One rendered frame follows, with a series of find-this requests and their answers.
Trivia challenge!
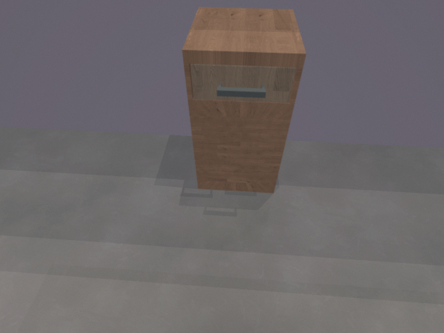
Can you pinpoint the drawer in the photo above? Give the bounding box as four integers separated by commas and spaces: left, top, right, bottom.
190, 64, 296, 103

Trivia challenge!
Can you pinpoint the cabinet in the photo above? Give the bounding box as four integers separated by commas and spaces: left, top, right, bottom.
182, 7, 306, 194

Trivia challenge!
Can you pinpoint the handle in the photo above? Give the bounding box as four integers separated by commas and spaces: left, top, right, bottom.
217, 83, 266, 98

